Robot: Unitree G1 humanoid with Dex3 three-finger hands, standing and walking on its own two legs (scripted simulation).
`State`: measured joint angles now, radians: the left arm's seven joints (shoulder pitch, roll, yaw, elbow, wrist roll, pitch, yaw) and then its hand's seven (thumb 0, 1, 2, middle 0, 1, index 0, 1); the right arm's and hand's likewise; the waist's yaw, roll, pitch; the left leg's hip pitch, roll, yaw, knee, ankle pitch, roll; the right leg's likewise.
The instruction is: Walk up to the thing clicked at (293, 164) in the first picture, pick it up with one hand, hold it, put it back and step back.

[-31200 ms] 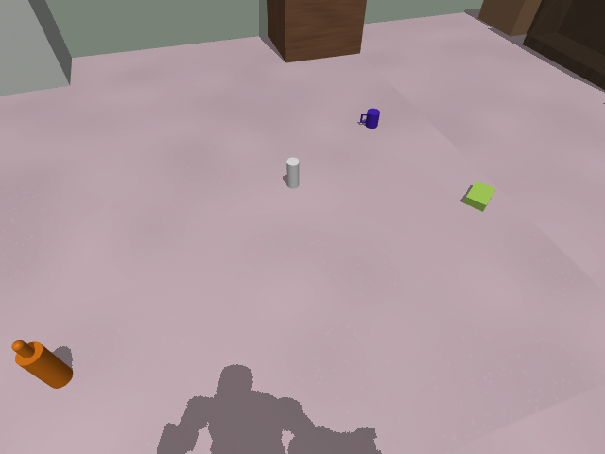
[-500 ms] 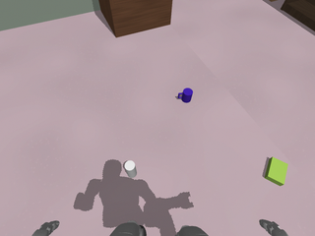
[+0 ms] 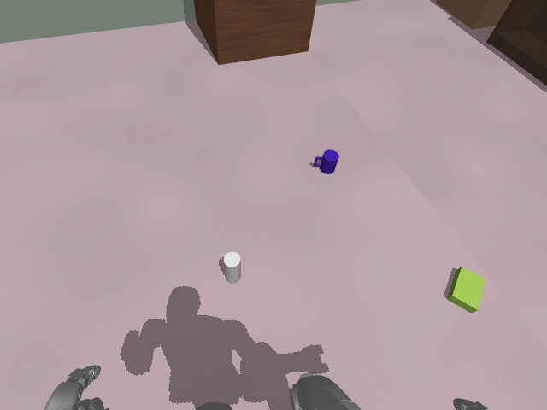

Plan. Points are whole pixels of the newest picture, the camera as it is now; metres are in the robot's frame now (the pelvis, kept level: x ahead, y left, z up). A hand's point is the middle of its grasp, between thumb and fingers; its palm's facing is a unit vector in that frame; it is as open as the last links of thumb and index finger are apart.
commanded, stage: step back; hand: left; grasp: from the side
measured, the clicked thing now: (232, 268) +0.62 +0.12 -0.69
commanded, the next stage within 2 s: none
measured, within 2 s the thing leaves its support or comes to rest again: neither
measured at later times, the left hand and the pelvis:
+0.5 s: hand out of the picture -0.07 +0.23 -0.14, palm faces -0.05 -0.91 -0.41, open 7.4 cm; pelvis -0.16 -0.03 +0.00, yaw -2 degrees
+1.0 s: hand out of the picture -0.27 +0.20 -0.16, palm faces -0.06 -0.92 -0.40, open 7.3 cm; pelvis -0.36 -0.07 -0.02, yaw -3 degrees
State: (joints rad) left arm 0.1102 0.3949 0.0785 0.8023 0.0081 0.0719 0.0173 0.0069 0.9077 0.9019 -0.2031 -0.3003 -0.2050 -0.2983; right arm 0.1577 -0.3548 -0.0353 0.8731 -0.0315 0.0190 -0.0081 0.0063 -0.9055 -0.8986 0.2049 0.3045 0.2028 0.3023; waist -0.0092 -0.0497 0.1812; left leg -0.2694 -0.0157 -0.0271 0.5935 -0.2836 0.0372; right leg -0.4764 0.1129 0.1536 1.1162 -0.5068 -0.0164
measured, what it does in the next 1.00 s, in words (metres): walks backwards: right foot, then left foot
